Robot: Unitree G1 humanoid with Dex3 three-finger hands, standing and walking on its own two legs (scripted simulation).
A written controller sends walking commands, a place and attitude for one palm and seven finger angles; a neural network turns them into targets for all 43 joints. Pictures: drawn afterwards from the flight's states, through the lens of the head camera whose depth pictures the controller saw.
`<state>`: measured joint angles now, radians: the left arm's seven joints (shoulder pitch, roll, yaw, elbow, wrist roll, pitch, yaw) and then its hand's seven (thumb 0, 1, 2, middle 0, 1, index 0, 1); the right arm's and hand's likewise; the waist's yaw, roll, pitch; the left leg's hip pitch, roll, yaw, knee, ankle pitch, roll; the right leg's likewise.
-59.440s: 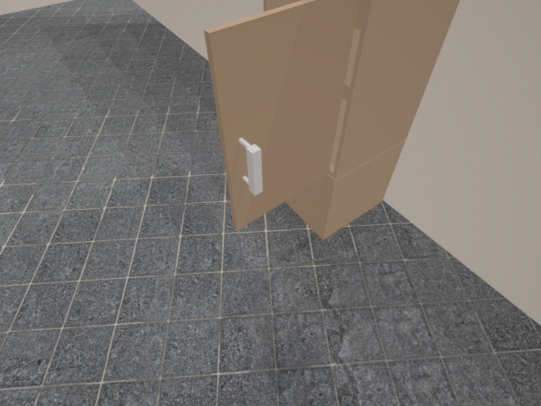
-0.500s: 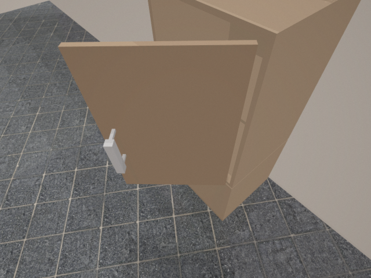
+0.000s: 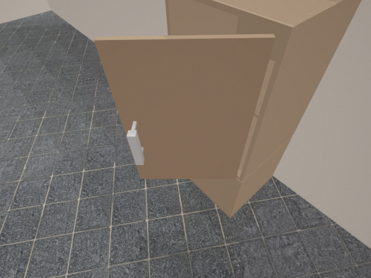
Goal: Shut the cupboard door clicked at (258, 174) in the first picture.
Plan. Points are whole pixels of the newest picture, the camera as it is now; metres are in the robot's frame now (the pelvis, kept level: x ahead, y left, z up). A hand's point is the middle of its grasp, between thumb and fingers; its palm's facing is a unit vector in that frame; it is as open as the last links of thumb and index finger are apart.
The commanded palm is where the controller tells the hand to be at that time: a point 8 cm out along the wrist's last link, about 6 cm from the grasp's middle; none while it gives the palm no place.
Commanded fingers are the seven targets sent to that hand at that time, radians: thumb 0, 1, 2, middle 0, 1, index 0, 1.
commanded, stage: come to a stop and stand still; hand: left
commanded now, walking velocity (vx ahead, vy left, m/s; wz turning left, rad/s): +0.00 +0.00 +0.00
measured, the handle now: (137, 143) +0.51 +0.19 -0.07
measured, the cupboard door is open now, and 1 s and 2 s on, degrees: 48 48 48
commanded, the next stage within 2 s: look again from close up in 0.10 s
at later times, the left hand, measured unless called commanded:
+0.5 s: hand out of the picture +0.03 +0.16 -0.17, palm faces -0.01 -0.98 -0.21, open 7.4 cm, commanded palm none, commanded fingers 0.00 0.90 0.90 -0.20 -0.30 -0.20 -0.30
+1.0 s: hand out of the picture +0.02 +0.14 -0.17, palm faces +0.03 -0.98 -0.18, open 7.4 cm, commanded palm none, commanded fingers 0.00 0.90 0.90 -0.20 -0.30 -0.20 -0.30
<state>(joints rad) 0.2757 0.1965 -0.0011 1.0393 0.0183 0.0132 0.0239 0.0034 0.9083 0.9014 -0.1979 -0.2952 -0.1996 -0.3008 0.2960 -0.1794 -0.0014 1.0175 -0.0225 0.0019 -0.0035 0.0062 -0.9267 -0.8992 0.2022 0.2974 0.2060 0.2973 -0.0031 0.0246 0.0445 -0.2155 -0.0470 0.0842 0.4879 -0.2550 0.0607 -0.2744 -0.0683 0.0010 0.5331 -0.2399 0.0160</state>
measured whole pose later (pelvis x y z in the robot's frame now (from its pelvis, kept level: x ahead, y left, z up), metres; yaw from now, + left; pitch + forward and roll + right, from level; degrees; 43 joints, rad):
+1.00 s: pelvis +0.02 -0.03 +0.00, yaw +0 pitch -1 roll +0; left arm 0.29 0.16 0.00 1.10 0.02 0.00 0.01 0.00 0.90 0.90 -0.20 -0.30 -0.20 -0.30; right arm 0.29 -0.16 0.01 1.14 -0.02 0.00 -0.01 0.00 -0.91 -0.90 0.20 0.30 0.20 0.30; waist 0.00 -0.01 0.02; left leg -0.18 0.00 0.05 0.49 -0.29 0.01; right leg -0.22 -0.02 -0.03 0.51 -0.27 -0.01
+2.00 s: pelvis -0.02 -0.01 +0.00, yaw +1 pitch -2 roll +0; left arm 0.23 0.27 0.00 0.96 0.02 0.01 0.02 0.00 0.90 0.90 -0.20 -0.30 -0.20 -0.30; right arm 0.20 -0.24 -0.02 1.00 -0.03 0.00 0.01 0.00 -0.91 -0.90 0.20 0.30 0.20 0.30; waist -0.01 -0.01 0.03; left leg -0.26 -0.02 0.05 0.54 -0.24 0.04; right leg -0.28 -0.04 -0.04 0.51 -0.20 0.02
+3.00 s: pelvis +0.00 -0.01 +0.01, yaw +1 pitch -2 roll +0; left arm 0.19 0.28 -0.01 1.08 0.01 0.00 0.02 0.00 0.90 0.90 -0.20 -0.30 -0.20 -0.30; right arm 0.14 -0.26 -0.01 1.15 -0.01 -0.01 0.00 0.00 -0.91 -0.90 0.20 0.30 0.21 0.30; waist 0.00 -0.02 0.04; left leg -0.16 -0.03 0.06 0.40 -0.21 0.04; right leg -0.19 -0.05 -0.02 0.40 -0.17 0.03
